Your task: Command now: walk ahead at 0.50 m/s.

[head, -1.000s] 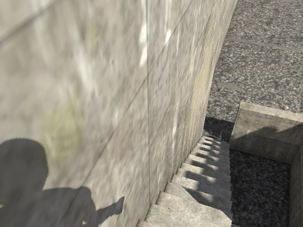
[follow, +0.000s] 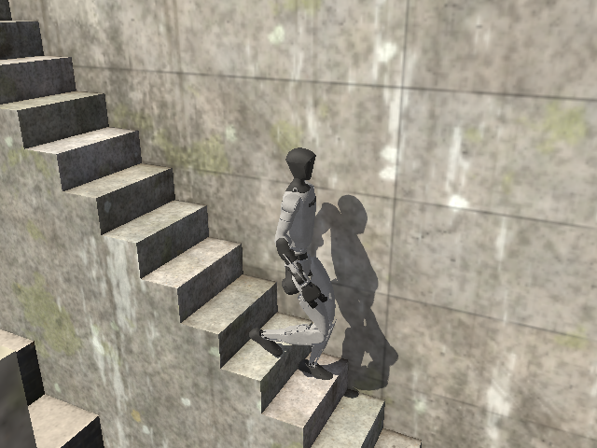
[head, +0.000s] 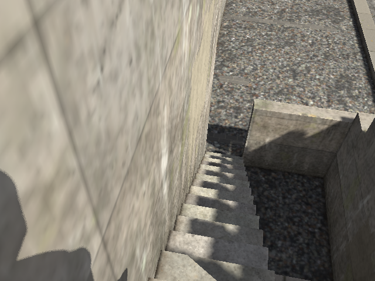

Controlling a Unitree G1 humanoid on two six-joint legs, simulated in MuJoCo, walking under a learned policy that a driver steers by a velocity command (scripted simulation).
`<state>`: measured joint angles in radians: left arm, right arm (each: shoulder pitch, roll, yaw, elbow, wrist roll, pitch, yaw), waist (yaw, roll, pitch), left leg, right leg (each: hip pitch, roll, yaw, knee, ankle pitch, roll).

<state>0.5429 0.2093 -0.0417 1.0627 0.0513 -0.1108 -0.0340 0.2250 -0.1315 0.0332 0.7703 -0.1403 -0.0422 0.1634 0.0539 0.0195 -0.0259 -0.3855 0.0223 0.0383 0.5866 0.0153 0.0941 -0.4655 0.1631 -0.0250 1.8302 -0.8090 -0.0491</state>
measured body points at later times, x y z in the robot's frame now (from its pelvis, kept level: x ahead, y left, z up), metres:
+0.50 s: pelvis +0.24 -0.07 -0.22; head +0.24 -0.07 +0.23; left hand +0.26 +0.21 -0.35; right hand +0.31 -0.31 -0.36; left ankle +0.12 +0.08 -0.64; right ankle +0.26 -0.15 -0.96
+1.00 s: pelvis +0.47 -0.09 -0.39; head +0.47 -0.08 +0.06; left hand +0.39 +0.14 -0.54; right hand +0.66 -0.27 -0.49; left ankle +0.51 +0.00 -1.15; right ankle +0.29 -0.18 -0.89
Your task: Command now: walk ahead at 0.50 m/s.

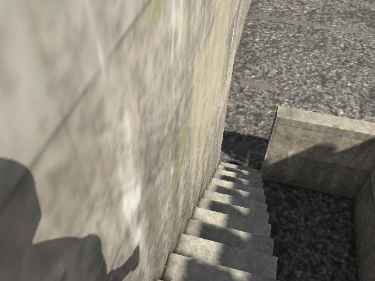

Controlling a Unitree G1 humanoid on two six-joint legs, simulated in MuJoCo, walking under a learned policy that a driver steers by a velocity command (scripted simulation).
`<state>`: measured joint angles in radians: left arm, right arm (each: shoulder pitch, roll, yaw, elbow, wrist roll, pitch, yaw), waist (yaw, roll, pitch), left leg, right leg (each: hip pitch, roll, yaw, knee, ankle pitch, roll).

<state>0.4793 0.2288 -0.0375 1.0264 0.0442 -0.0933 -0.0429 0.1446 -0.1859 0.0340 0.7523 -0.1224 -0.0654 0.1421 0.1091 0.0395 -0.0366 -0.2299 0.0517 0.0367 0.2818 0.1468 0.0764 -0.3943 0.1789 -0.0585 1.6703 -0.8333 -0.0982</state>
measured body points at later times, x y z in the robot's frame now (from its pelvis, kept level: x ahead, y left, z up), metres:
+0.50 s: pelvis +0.24 -0.08 -0.25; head +0.25 -0.09 +0.20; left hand +0.23 +0.20 -0.39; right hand +0.28 -0.34 -0.40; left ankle +0.15 +0.06 -0.67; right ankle +0.25 -0.16 -0.97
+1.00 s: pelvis +0.49 -0.05 -0.43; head +0.48 -0.04 +0.02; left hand +0.44 +0.19 -0.59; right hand +0.58 -0.29 -0.55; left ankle +0.52 +0.03 -1.18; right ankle +0.30 -0.18 -0.89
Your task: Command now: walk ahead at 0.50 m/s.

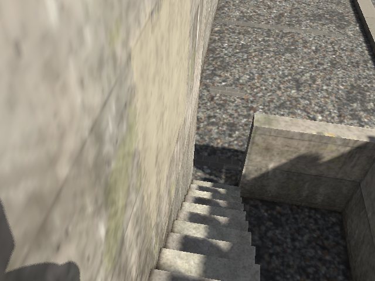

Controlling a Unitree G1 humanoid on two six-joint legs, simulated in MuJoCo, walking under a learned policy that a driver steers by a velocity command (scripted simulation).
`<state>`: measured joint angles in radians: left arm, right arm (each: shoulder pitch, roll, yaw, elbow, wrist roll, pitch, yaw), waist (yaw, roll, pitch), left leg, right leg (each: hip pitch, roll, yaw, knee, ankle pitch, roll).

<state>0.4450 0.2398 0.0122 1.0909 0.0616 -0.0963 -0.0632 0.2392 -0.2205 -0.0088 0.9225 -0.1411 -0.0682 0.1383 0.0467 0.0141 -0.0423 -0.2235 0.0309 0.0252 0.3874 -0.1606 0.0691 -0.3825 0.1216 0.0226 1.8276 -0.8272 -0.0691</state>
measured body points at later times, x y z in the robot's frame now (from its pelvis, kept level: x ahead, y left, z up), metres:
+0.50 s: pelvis +0.26 -0.04 -0.23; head +0.26 -0.03 +0.22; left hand +0.25 +0.24 -0.37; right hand +0.29 -0.26 -0.37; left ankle +0.14 +0.10 -0.64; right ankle +0.24 -0.12 -0.96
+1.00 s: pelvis +0.48 -0.05 -0.45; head +0.47 -0.04 +0.00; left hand +0.58 +0.17 -0.59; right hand +0.54 -0.28 -0.58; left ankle +0.49 +0.02 -1.16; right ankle +0.52 -0.22 -1.08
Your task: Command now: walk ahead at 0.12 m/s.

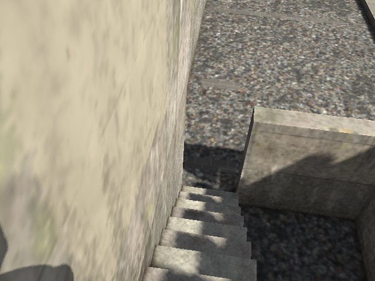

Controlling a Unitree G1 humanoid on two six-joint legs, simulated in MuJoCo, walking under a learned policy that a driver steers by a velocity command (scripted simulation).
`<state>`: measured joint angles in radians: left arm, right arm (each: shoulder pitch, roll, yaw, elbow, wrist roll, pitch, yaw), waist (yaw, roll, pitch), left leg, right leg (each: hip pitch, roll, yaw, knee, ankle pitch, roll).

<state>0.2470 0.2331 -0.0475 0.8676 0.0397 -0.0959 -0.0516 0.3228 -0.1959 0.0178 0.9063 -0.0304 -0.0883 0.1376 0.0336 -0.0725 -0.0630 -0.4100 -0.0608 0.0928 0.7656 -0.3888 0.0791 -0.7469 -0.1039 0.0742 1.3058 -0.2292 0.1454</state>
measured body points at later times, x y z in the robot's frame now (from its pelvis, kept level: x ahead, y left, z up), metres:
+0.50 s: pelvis +0.02 -0.05 +0.01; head +0.04 -0.04 +0.46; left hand +0.10 +0.21 -0.12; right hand +0.14 -0.30 -0.12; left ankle +0.01 +0.08 -0.71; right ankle +0.03 -0.17 -0.71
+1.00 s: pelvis +0.00 -0.07 +0.03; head -0.02 -0.07 +0.48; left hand +0.13 +0.13 -0.10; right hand +0.01 -0.32 -0.12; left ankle +0.01 +0.08 -0.71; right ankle +0.03 -0.17 -0.71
